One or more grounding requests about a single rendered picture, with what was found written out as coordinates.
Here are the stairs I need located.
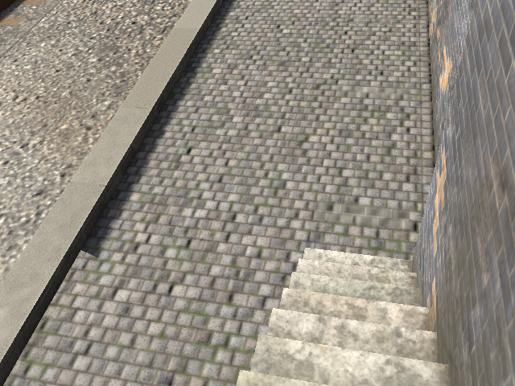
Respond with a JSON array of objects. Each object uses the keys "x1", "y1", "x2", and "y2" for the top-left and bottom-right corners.
[{"x1": 236, "y1": 248, "x2": 449, "y2": 386}]

